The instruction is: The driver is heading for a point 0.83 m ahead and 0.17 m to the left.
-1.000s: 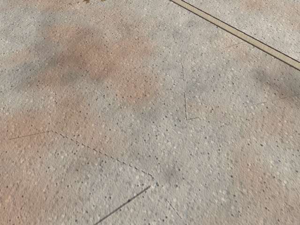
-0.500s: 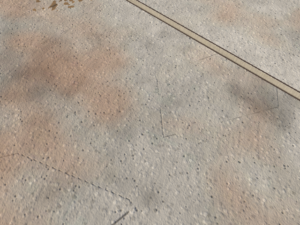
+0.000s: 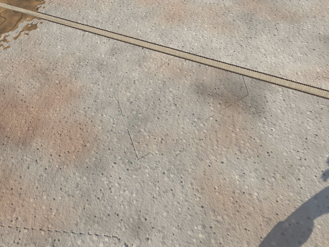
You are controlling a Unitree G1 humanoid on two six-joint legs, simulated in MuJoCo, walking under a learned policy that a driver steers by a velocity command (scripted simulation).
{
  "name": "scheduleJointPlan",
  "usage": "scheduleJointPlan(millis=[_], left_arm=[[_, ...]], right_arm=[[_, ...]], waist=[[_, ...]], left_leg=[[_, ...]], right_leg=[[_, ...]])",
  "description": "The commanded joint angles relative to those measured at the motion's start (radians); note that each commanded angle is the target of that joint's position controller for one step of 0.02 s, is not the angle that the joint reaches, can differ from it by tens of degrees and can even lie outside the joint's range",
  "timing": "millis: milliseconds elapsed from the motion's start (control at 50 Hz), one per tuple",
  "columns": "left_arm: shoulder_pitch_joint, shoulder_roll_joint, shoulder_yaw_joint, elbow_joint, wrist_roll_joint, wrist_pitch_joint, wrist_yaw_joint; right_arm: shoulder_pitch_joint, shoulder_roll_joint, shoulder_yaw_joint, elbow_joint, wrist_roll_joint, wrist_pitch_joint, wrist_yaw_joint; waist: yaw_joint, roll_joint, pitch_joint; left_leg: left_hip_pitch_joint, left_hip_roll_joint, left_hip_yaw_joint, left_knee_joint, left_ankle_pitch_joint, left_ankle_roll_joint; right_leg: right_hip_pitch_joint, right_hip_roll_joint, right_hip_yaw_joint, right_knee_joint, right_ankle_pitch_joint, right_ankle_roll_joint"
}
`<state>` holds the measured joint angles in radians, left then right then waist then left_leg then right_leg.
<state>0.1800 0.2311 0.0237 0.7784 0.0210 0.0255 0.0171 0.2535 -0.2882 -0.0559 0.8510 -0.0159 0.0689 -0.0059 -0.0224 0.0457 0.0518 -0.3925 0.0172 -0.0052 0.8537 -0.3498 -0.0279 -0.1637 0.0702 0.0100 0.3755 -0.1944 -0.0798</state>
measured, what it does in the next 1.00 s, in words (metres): steps on the spot, turning left: left foot, then right foot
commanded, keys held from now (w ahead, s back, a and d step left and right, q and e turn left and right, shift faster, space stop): q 0.54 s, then no key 0.46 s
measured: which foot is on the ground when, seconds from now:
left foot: up 0.00-0.18, down 0.20-0.64, up 0.66-0.96, down 0.98-1.00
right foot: down 0.00-0.22, up 0.24-0.62, down 0.64-1.00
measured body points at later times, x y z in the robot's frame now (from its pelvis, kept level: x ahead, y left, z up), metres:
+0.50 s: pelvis -0.02 +0.01 +0.00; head +0.02 +0.03 +0.45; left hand +0.03 +0.31 -0.13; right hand +0.13 -0.25 -0.12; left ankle -0.04 +0.11 -0.75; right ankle +0.01 -0.12 -0.70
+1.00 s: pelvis -0.02 -0.02 -0.01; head +0.00 -0.01 +0.44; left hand -0.04 +0.26 -0.13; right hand +0.16 -0.23 -0.14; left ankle -0.09 +0.07 -0.75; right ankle +0.03 -0.10 -0.75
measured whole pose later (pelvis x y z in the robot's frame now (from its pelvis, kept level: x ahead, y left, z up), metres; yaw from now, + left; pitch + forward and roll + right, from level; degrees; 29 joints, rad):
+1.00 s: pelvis -0.02 -0.02 -0.01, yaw +22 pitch -1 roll +0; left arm 0.21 0.25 0.01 0.86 0.01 0.01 0.02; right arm 0.18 -0.26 -0.03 0.92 -0.01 0.05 -0.02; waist 0.01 0.01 0.06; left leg -0.12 -0.04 -0.06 0.40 -0.22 0.02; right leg -0.21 0.03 0.00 0.46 -0.23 -0.03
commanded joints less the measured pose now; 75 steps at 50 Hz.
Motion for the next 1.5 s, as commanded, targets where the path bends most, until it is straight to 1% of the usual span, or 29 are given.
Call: scheduleJointPlan(millis=[20, 140, 200, 220, 240, 260, 300, 360, 500, 600, 620, 640, 660, 680, 700, 740, 920, 960, 1000, 1020, 1100, 1200, 1280, 1320, 1360, 1420, 1460, 1480, 1500], left_arm=[[0.027, 0.142, 0.022, -0.015, 0.009, -0.013, 0.015], [0.010, 0.186, 0.047, 0.007, -0.005, 0.001, 0.025], [-0.016, 0.187, 0.058, 0.010, -0.006, 0.005, 0.028], [-0.023, 0.153, 0.054, -0.015, -0.004, 0.006, 0.026], [-0.085, 0.100, 0.041, -0.052, -0.013, 0.014, 0.032], [-0.096, 0.111, 0.040, -0.046, -0.002, 0.021, 0.033], [-0.062, 0.124, 0.047, -0.021, -0.012, 0.022, 0.021], [-0.050, 0.137, 0.050, -0.018, 0.001, 0.018, 0.006], [-0.086, 0.138, 0.038, -0.063, -0.014, 0.012, 0.013], [0.044, 0.138, 0.036, -0.045, -0.016, -0.007, 0.023], [0.069, 0.145, 0.037, -0.039, -0.007, -0.016, 0.030], [0.061, 0.212, 0.046, -0.051, 0.011, -0.023, 0.038], [0.006, 0.314, 0.064, -0.072, 0.008, -0.017, 0.028], [0.025, 0.259, 0.055, -0.066, 0.009, -0.015, 0.019], [-0.019, 0.196, 0.035, -0.072, 0.001, -0.018, 0.013], [-0.079, 0.154, 0.021, -0.076, 0.000, -0.024, 0.015], [0.043, 0.181, 0.024, 0.024, 0.004, -0.017, 0.006], [0.042, 0.176, 0.022, 0.043, -0.003, -0.015, 0.006], [0.070, 0.124, 0.009, 0.033, -0.018, -0.029, -0.002], [0.056, 0.111, 0.002, 0.059, -0.014, -0.021, 0.003], [0.053, 0.137, 0.011, 0.120, -0.007, -0.018, 0.000], [0.007, 0.137, 0.015, 0.124, -0.016, -0.015, -0.005], [0.041, 0.124, 0.023, 0.118, -0.002, 0.000, -0.004], [0.037, 0.122, 0.032, 0.112, -0.002, 0.010, -0.003], [0.038, 0.100, 0.027, 0.102, -0.005, 0.012, -0.007], [0.068, 0.112, 0.034, 0.099, -0.016, 0.008, -0.021], [0.151, 0.129, 0.049, 0.122, -0.009, 0.005, -0.032], [0.216, 0.212, 0.074, 0.131, 0.007, -0.004, -0.027], [0.267, 0.301, 0.086, 0.121, 0.008, -0.014, -0.037]], right_arm=[[-0.027, -0.057, -0.003, -0.045, 0.005, -0.005, 0.000], [0.010, -0.052, -0.004, -0.042, 0.016, -0.028, -0.007], [0.041, -0.063, -0.005, -0.041, 0.008, -0.046, -0.006], [0.072, -0.144, -0.023, -0.048, -0.010, -0.057, -0.008], [0.086, -0.229, -0.050, -0.041, 0.005, -0.057, -0.005], [0.126, -0.192, -0.044, -0.033, -0.001, -0.059, -0.004], [0.013, -0.148, -0.040, -0.059, 0.008, -0.047, -0.012], [-0.019, -0.124, -0.038, -0.077, 0.014, -0.037, -0.013], [0.019, -0.181, -0.064, -0.077, 0.002, -0.025, -0.003], [-0.095, -0.176, -0.062, -0.102, 0.008, -0.017, 0.005], [-0.102, -0.154, -0.054, -0.104, 0.014, -0.018, 0.001], [-0.053, -0.092, -0.036, -0.107, 0.012, -0.022, 0.000], [-0.020, -0.084, -0.036, -0.115, 0.013, -0.022, -0.010], [-0.013, -0.145, -0.049, -0.091, -0.007, -0.017, -0.017], [-0.015, -0.146, -0.053, -0.073, -0.001, -0.016, -0.012], [-0.008, -0.121, -0.047, -0.054, -0.001, -0.012, 0.003], [-0.056, -0.064, 0.000, 0.003, 0.017, -0.009, -0.011], [-0.016, -0.062, 0.007, 0.034, 0.009, -0.024, -0.022], [-0.066, -0.155, -0.001, 0.035, -0.008, -0.047, -0.029], [-0.097, -0.105, 0.014, 0.046, 0.002, -0.055, -0.018], [-0.068, -0.071, 0.032, 0.102, 0.005, -0.069, -0.028], [-0.047, -0.132, 0.005, 0.119, 0.006, -0.060, -0.048], [-0.056, -0.147, -0.017, 0.098, -0.001, -0.045, -0.058], [-0.067, -0.128, -0.014, 0.078, -0.007, -0.049, -0.059], [-0.090, -0.138, -0.016, 0.069, -0.013, -0.053, -0.056], [-0.104, -0.166, -0.026, 0.056, -0.015, -0.047, -0.042], [-0.104, -0.158, -0.030, 0.049, -0.015, -0.042, -0.027], [-0.114, -0.088, -0.012, 0.021, -0.024, -0.044, -0.015], [-0.208, -0.056, 0.003, -0.062, -0.028, -0.050, -0.013]], waist=[[0.049, -0.171, -0.041], [0.031, -0.133, -0.049], [-0.005, -0.085, -0.058], [0.003, 0.060, -0.084], [-0.020, 0.229, -0.016], [-0.037, 0.138, -0.033], [0.021, 0.029, -0.012], [0.022, 0.055, -0.052], [-0.025, 0.088, -0.076], [0.046, 0.097, -0.096], [0.060, 0.064, -0.093], [0.030, -0.122, -0.099], [0.010, -0.299, -0.077], [0.019, -0.204, -0.073], [-0.005, -0.142, -0.037], [-0.026, -0.176, -0.023], [0.039, -0.223, -0.062], [0.007, -0.171, -0.067], [0.071, 0.015, -0.089], [0.060, 0.031, -0.069], [0.043, 0.043, -0.025], [0.021, 0.019, -0.012], [0.019, 0.096, 0.010], [0.014, 0.062, 0.026], [0.030, 0.032, 0.013], [0.027, 0.090, -0.057], [0.073, 0.008, -0.077], [0.096, -0.269, -0.051], [0.116, -0.403, -0.015]], left_leg=[[0.061, -0.013, -0.012, -0.131, -0.043, 0.014], [0.077, -0.027, 0.027, -0.206, -0.093, 0.046], [0.210, -0.004, -0.044, -0.451, 0.167, 0.090], [0.288, 0.156, -0.279, -0.522, 0.363, 0.143], [0.284, 0.322, -0.490, -0.531, 0.729, 0.292], [0.301, 0.349, -0.500, -0.550, 0.749, 0.361], [0.271, 0.226, -0.361, -0.548, 0.582, 0.308], [0.325, 0.141, -0.297, -0.525, 0.590, 0.262], [0.309, 0.142, -0.401, -0.488, 0.522, 0.262], [0.190, 0.090, -0.429, -0.427, 0.487, 0.175], [0.131, 0.049, -0.413, -0.390, 0.367, 0.127], [0.050, -0.042, -0.309, -0.241, 0.136, 0.074], [-0.059, -0.204, -0.148, -0.102, -0.213, 0.046], [-0.022, -0.144, -0.168, 0.077, -0.244, 0.043], [-0.007, -0.132, -0.182, 0.136, -0.185, 0.045], [0.003, -0.118, -0.158, 0.167, -0.089, 0.029], [0.181, -0.080, -0.020, -0.353, -0.045, 0.021], [0.331, -0.046, -0.047, -0.596, 0.209, 0.045], [0.372, 0.135, -0.255, -0.560, 0.384, 0.106], [0.253, 0.161, -0.248, -0.551, 0.367, 0.136], [0.245, 0.070, -0.170, -0.573, 0.277, 0.080], [0.289, 0.101, -0.155, -0.541, 0.250, 0.120], [0.217, 0.256, -0.222, -0.549, 0.311, 0.245], [0.217, 0.333, -0.234, -0.535, 0.519, 0.314], [0.251, 0.300, -0.161, -0.498, 0.601, 0.271], [0.272, 0.246, -0.072, -0.425, 0.506, 0.203], [0.110, 0.182, -0.010, -0.288, 0.008, 0.145], [-0.076, 0.065, 0.110, 0.023, -0.225, 0.089], [-0.329, -0.088, 0.053, 0.184, -0.354, 0.069]], right_leg=[[0.053, -0.272, 0.146, -0.091, 0.257, -0.110], [0.091, -0.332, 0.169, 0.008, 0.430, -0.145], [0.003, -0.274, 0.093, 0.118, 0.306, -0.058], [-0.113, -0.172, 0.002, 0.304, 0.125, 0.003], [-0.290, 0.015, -0.084, 0.421, -0.284, 0.056], [-0.333, -0.012, 0.002, 0.608, -0.420, 0.063], [-0.349, -0.047, 0.041, 0.681, -0.301, 0.078], [-0.352, -0.045, 0.022, 0.626, -0.226, 0.113], [-0.282, -0.031, 0.026, 0.413, -0.227, 0.119], [-0.028, -0.013, 0.007, 0.100, -0.100, 0.085], [0.058, -0.045, 0.037, -0.041, -0.016, 0.074], [0.114, -0.250, 0.261, -0.163, -0.075, 0.036], [0.059, -0.433, 0.494, -0.178, 0.061, -0.089], [-0.012, -0.455, 0.498, -0.160, 0.084, -0.160], [-0.059, -0.394, 0.408, -0.152, 0.083, -0.153], [-0.051, -0.286, 0.254, -0.133, 0.144, -0.102], [0.070, -0.257, 0.204, -0.033, 0.324, -0.106], [0.002, -0.243, 0.192, 0.003, 0.337, -0.045], [-0.084, -0.135, 0.096, 0.021, 0.110, 0.030], [0.022, -0.114, 0.072, -0.028, 0.009, 0.039], [0.060, -0.140, 0.098, -0.038, 0.150, 0.033], [-0.095, -0.083, 0.090, 0.079, 0.097, 0.038], [-0.197, -0.039, 0.022, 0.366, -0.195, 0.027], [-0.267, -0.064, 0.000, 0.546, -0.386, 0.020], [-0.256, -0.094, -0.006, 0.484, -0.342, 0.028], [-0.132, -0.055, -0.069, 0.308, -0.248, 0.027], [0.091, -0.006, -0.060, 0.113, -0.185, -0.007], [0.164, -0.199, 0.288, -0.097, -0.402, -0.067], [0.156, -0.413, 0.760, -0.262, -0.519, -0.202]])
Velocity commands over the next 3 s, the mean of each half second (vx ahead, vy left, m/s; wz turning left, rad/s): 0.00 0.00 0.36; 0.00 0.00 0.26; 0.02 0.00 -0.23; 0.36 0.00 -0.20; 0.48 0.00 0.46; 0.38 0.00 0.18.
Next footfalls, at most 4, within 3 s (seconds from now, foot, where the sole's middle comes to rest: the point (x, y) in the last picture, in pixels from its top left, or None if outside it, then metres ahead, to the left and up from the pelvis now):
0.20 left None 0.00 0.11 -0.78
0.64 right None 0.06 -0.09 -0.78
0.98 left None -0.06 0.09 -0.78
2.04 left None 0.36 0.08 -0.78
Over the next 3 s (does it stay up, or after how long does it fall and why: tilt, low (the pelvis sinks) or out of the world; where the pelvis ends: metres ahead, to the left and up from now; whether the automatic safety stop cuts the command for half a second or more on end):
stays up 0.71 0.14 -0.01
